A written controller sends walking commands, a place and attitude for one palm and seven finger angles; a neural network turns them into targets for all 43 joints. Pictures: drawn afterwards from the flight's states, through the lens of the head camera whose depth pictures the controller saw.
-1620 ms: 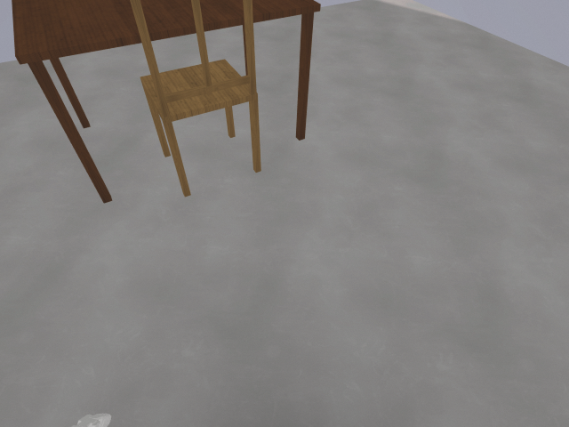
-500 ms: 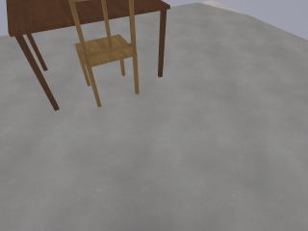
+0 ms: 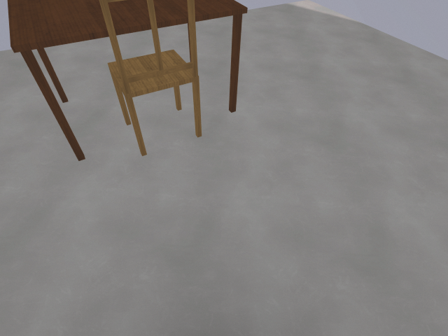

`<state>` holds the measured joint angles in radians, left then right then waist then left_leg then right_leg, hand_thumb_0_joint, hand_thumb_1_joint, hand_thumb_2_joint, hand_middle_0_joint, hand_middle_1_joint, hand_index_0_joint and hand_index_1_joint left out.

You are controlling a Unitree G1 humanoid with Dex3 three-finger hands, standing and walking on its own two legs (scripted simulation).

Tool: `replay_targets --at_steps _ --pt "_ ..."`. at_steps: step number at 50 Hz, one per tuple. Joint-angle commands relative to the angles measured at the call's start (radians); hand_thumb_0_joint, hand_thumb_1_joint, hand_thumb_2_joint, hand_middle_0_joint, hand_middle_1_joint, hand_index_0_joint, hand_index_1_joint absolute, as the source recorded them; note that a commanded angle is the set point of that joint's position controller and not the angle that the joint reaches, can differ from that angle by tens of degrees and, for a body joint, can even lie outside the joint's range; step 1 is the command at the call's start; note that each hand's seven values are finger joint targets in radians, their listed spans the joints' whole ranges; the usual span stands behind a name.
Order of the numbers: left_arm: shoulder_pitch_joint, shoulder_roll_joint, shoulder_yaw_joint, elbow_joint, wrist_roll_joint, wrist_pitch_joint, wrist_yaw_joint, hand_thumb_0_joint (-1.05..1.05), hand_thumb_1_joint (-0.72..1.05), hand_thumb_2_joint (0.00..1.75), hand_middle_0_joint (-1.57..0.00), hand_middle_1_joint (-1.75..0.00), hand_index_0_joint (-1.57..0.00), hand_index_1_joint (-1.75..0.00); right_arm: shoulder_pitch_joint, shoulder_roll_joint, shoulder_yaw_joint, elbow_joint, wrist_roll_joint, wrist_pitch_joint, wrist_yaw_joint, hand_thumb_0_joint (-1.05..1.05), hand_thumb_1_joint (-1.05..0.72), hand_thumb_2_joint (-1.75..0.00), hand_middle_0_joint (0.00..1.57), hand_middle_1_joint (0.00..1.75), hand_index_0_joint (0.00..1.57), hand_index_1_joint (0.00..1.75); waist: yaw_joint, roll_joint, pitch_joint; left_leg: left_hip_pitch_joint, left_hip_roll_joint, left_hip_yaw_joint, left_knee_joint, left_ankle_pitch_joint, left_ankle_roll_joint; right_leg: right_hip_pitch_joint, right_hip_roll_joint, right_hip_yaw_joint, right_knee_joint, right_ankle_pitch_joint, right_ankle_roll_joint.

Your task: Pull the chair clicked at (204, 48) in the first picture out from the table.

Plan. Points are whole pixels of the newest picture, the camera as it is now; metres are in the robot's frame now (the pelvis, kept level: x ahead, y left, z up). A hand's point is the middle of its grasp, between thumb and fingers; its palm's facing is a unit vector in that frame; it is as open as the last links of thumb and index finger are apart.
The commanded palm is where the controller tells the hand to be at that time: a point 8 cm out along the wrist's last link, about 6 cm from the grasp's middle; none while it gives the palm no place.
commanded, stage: walk to a spot facing it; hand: left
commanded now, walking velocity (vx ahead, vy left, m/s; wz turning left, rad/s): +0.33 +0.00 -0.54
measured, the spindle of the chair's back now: (155, 36) +1.38 +0.42 -0.07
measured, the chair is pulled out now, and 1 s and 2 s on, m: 0.00 0.00 0.00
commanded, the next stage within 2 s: none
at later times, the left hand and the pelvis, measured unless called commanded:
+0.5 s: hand out of the picture +0.06 +0.20 -0.19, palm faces -0.06 -0.99 -0.12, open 7.4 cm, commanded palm none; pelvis +0.14 +0.03 -0.02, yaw -10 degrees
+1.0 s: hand (212, 184) +0.57 +0.07 -0.18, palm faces -0.45 -0.88 -0.17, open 7.4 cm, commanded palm none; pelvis +0.35 -0.02 -0.03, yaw -22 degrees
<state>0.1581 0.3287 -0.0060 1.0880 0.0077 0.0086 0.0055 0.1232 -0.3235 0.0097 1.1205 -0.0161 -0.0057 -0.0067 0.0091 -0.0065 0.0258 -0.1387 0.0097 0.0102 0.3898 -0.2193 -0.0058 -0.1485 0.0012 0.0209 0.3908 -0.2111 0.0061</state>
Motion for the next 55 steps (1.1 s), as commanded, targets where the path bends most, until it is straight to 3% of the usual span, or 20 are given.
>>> replay_targets --at_steps 1,8,9,11,12,14,20,23,25,26,28,32,43,45,47,49,50,51,52,55 --pt "0.054 0.094 0.027 -0.063 0.014 0.012 -0.01 0.0 0.9 0.9 -0.2 -0.3 -0.2 -0.3 0.057 -0.115 -0.035 -0.059 -0.008 0.005 -0.001 0.0 -0.9 -0.9 0.2 0.3 0.2 0.3 -0.009 0.015 0.065 -0.068 0.121 -0.083 -0.078 -0.351 0.036 -0.154 -0.053 0.113 -0.028 -0.32 -0.039" --pt "0.202 0.016 0.062 -0.114 0.018 -0.022 -0.034 0.0 0.9 0.9 -0.2 -0.3 -0.2 -0.3 0.101 -0.127 -0.078 -0.125 -0.003 -0.022 -0.004 0.0 -0.9 -0.9 0.2 0.3 0.2 0.3 0.025 0.097 0.064 -0.106 0.227 -0.144 0.021 -0.364 0.108 -0.189 0.02 0.044 0.186 -0.217 -0.058" --pt "0.233 0.025 0.068 -0.109 0.02 -0.027 -0.032 0.0 0.9 0.9 -0.2 -0.3 -0.2 -0.3 0.09 -0.106 -0.079 -0.135 -0.001 -0.024 -0.002 0.0 -0.9 -0.9 0.2 0.3 0.2 0.3 0.041 0.039 0.064 -0.177 0.188 -0.089 0.115 -0.346 0.085 -0.134 -0.006 0.104 0.138 -0.242 -0.076" --pt "0.358 0.11 0.091 -0.072 0.021 -0.043 -0.014 0.0 0.9 0.9 -0.2 -0.3 -0.2 -0.3 0.007 -0.011 -0.063 -0.193 0.005 -0.034 0.004 0.0 -0.9 -0.9 0.2 0.3 0.2 0.3 0.084 -0.296 0.088 -0.493 0.015 0.121 0.511 -0.346 -0.006 0.068 -0.246 0.535 -0.117 -0.198 -0.201" --pt "0.438 0.113 0.094 -0.06 0.013 -0.054 0.0 0.0 0.9 0.9 -0.2 -0.3 -0.2 -0.3 -0.091 -0.012 -0.055 -0.235 0.0 -0.045 0.003 0.0 -0.9 -0.9 0.2 0.3 0.2 0.3 0.132 -0.274 0.109 -0.628 0.031 0.05 0.641 -0.382 -0.008 0.149 -0.32 0.688 -0.167 0.007 -0.277" --pt "0.428 0.083 0.091 -0.053 0.019 -0.061 0.019 0.0 0.9 0.9 -0.2 -0.3 -0.2 -0.3 -0.107 0.002 -0.059 -0.241 0.0 -0.063 0.004 0.0 -0.9 -0.9 0.2 0.3 0.2 0.3 0.094 -0.092 0.077 -0.673 0.082 0.001 0.699 -0.331 -0.011 0.232 -0.324 0.591 -0.074 0.251 -0.312" --pt "0.261 0.054 0.094 -0.079 0.023 -0.065 0.01 0.0 0.9 0.9 -0.2 -0.3 -0.2 -0.3 0.004 0.066 -0.064 -0.224 0.013 -0.054 0.022 0.0 -0.9 -0.9 0.2 0.3 0.2 0.3 -0.014 -0.143 0.038 -0.284 0.053 0.055 0.372 -0.126 -0.014 -0.071 -0.197 0.314 -0.098 0.121 -0.191" --pt "0.221 0.021 0.102 -0.08 0.011 -0.061 0.003 0.0 0.9 0.9 -0.2 -0.3 -0.2 -0.3 0.247 0.013 -0.081 -0.144 0.01 -0.067 0.0 0.0 -0.9 -0.9 0.2 0.3 0.2 0.3 -0.115 -0.026 -0.042 0.151 0.031 0.085 0.132 -0.003 -0.006 -0.226 -0.072 0.192 0.159 0.166 -0.113" --pt "0.261 -0.084 0.092 -0.115 0.0 -0.06 -0.013 0.0 0.9 0.9 -0.2 -0.3 -0.2 -0.3 0.471 -0.153 -0.12 -0.102 -0.013 -0.073 -0.015 0.0 -0.9 -0.9 0.2 0.3 0.2 0.3 -0.156 0.361 -0.174 0.364 0.478 -0.499 -0.116 -0.201 0.14 -0.508 0.08 -0.001 0.739 -0.365 -0.036" --pt "0.206 -0.062 0.091 -0.123 0.011 -0.059 -0.007 0.0 0.9 0.9 -0.2 -0.3 -0.2 -0.3 0.407 -0.113 -0.109 -0.109 -0.01 -0.066 -0.018 0.0 -0.9 -0.9 0.2 0.3 0.2 0.3 -0.141 0.243 -0.11 0.234 0.51 -0.552 -0.187 -0.341 0.173 -0.535 0.021 0.051 0.873 -0.337 -0.049" --pt "0.143 -0.086 0.09 -0.121 0.023 -0.048 -0.025 0.0 0.9 0.9 -0.2 -0.3 -0.2 -0.3 0.244 -0.004 -0.083 -0.15 -0.01 -0.071 -0.017 0.0 -0.9 -0.9 0.2 0.3 0.2 0.3 -0.064 0.104 0.094 -0.006 0.431 -0.362 -0.214 -0.315 0.165 -0.57 -0.081 0.028 0.932 -0.177 -0.045" --pt "0.194 -0.123 0.087 -0.111 0.03 -0.014 -0.04 0.0 0.9 0.9 -0.2 -0.3 -0.2 -0.3 0.218 0.056 -0.067 -0.128 -0.007 -0.098 -0.021 0.0 -0.9 -0.9 0.2 0.3 0.2 0.3 0.007 0.124 0.056 -0.043 0.316 -0.026 -0.196 0.022 0.128 -0.494 -0.109 -0.011 0.832 -0.036 -0.014" --pt "-0.155 -0.13 0.058 -0.221 0.024 -0.014 -0.048 0.0 0.9 0.9 -0.2 -0.3 -0.2 -0.3 0.39 0.042 -0.061 -0.042 -0.016 -0.086 -0.02 0.0 -0.9 -0.9 0.2 0.3 0.2 0.3 -0.065 0.115 0.126 0.168 0.291 0.179 -0.161 0.516 0.117 -0.47 -0.059 -0.159 0.32 0.062 -0.038" --pt "-0.146 -0.113 0.061 -0.219 0.024 -0.019 -0.042 0.0 0.9 0.9 -0.2 -0.3 -0.2 -0.3 0.399 0.031 -0.061 -0.031 -0.015 -0.081 -0.021 0.0 -0.9 -0.9 0.2 0.3 0.2 0.3 -0.048 0.113 0.108 0.188 0.31 0.194 -0.098 0.702 0.113 -0.391 -0.032 -0.172 0.288 0.013 -0.067" --pt "-0.009 -0.09 0.07 -0.181 0.024 -0.027 -0.036 0.0 0.9 0.9 -0.2 -0.3 -0.2 -0.3 0.366 -0.004 -0.066 -0.03 -0.012 -0.075 -0.022 0.0 -0.9 -0.9 0.2 0.3 0.2 0.3 0.021 0.137 0.024 0.209 0.307 0.224 0.068 0.893 0.099 -0.226 0.013 -0.202 0.25 -0.028 -0.1" --pt "0.239 -0.008 0.094 -0.1 0.031 -0.046 -0.023 0.0 0.9 0.9 -0.2 -0.3 -0.2 -0.3 0.349 0.008 -0.061 -0.04 0.001 -0.072 -0.01 0.0 -0.9 -0.9 0.2 0.3 0.2 0.3 0.133 0.059 -0.117 -0.026 0.243 0.257 0.459 0.704 0.049 0.201 -0.026 -0.142 0.159 0.077 -0.142" --pt "0.341 0.096 0.12 -0.075 0.027 -0.056 -0.01 0.0 0.9 0.9 -0.2 -0.3 -0.2 -0.3 0.382 0.079 -0.052 -0.063 0.018 -0.075 -0.007 0.0 -0.9 -0.9 0.2 0.3 0.2 0.3 0.145 -0.12 -0.236 -0.336 0.114 0.25 0.807 -0.001 0.001 0.461 -0.328 0.285 0.103 0.141 -0.269" --pt "0.368 0.141 0.12 -0.066 0.001 -0.054 -0.006 0.0 0.9 0.9 -0.2 -0.3 -0.2 -0.3 0.315 0.088 -0.056 -0.095 0.021 -0.078 -0.012 0.0 -0.9 -0.9 0.2 0.3 0.2 0.3 0.138 -0.101 -0.234 -0.475 0.05 0.132 1.028 -0.367 0.001 0.448 -0.462 0.51 -0.03 0.267 -0.355" --pt "0.296 0.131 0.119 -0.088 0.001 -0.059 -0.003 0.0 0.9 0.9 -0.2 -0.3 -0.2 -0.3 0.267 0.078 -0.06 -0.105 0.012 -0.078 -0.007 0.0 -0.9 -0.9 0.2 0.3 0.2 0.3 0.121 -0.131 -0.205 -0.507 0.097 0.022 1.057 -0.276 0.007 0.349 -0.424 0.465 -0.059 0.225 -0.321" --pt "0.109 0.001 0.084 -0.111 0.007 -0.073 0.009 0.0 0.9 0.9 -0.2 -0.3 -0.2 -0.3 0.261 0.109 -0.063 -0.081 -0.007 -0.044 -0.004 0.0 -0.9 -0.9 0.2 0.3 0.2 0.3 -0.012 0.014 -0.006 -0.422 0.18 0.009 0.899 -0.138 -0.007 -0.036 -0.308 0.185 -0.122 0.176 -0.222"
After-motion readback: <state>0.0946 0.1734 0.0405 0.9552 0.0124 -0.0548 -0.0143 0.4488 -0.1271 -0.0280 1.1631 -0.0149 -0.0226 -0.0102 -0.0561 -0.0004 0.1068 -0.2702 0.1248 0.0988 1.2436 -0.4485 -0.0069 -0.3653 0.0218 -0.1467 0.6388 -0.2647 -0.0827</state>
